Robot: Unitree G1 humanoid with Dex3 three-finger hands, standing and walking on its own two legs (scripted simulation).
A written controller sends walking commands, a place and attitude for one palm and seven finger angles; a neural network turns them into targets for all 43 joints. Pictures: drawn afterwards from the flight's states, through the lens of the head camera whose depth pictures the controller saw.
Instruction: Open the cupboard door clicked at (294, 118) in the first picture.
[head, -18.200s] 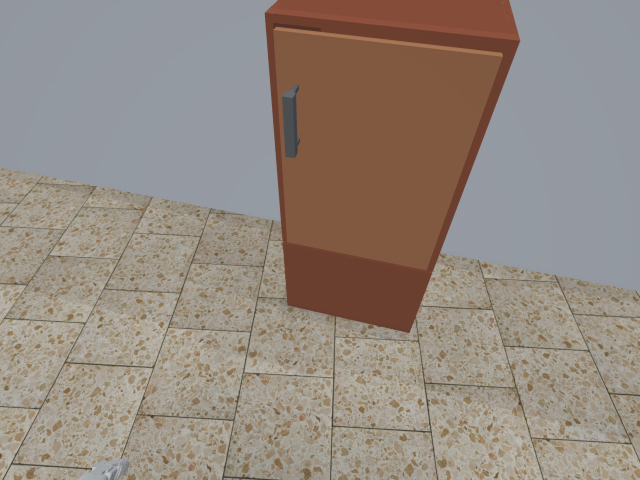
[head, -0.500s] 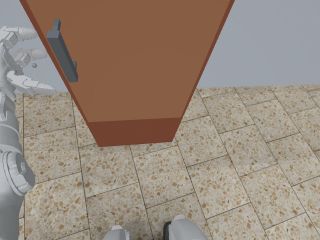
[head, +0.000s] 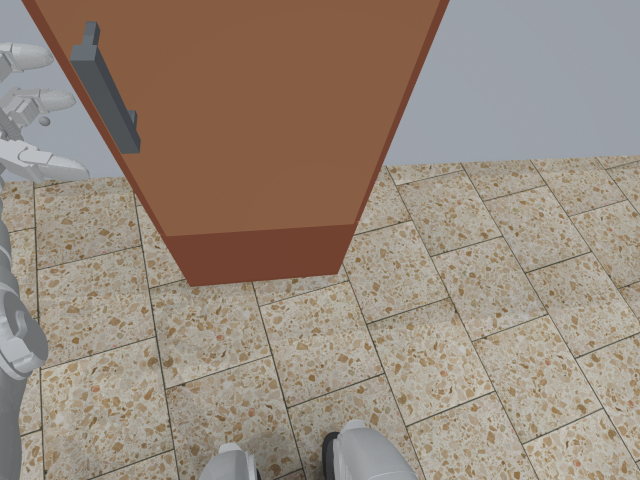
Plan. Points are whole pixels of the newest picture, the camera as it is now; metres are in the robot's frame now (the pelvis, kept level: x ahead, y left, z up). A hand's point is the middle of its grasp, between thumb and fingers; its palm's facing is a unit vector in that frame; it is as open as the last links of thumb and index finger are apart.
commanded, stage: slide the fingers in behind the handle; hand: left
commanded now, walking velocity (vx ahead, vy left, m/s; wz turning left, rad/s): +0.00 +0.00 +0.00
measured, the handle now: (112, 93) +0.56 +0.20 +0.09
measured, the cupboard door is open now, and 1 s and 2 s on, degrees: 0 0 0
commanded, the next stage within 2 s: close the thumb around the handle in 1.66 s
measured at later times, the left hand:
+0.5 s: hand (67, 122) +0.51 +0.23 +0.09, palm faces +0.01 -1.00 -0.01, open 14.0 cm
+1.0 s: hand (114, 123) +0.51 +0.19 +0.09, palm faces +0.00 -1.00 -0.04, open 13.9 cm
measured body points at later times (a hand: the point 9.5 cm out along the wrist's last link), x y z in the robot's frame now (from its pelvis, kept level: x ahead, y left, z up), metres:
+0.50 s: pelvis +0.00 +0.01 +0.00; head +0.13 +0.04 +0.43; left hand +0.51 +0.29 +0.09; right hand -0.01 -0.25 -0.11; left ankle -0.02 +0.10 -0.69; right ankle +0.02 -0.12 -0.69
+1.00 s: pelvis +0.00 +0.00 +0.00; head +0.13 +0.01 +0.43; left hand +0.51 +0.24 +0.09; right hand -0.01 -0.27 -0.11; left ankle -0.02 +0.10 -0.69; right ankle +0.02 -0.12 -0.69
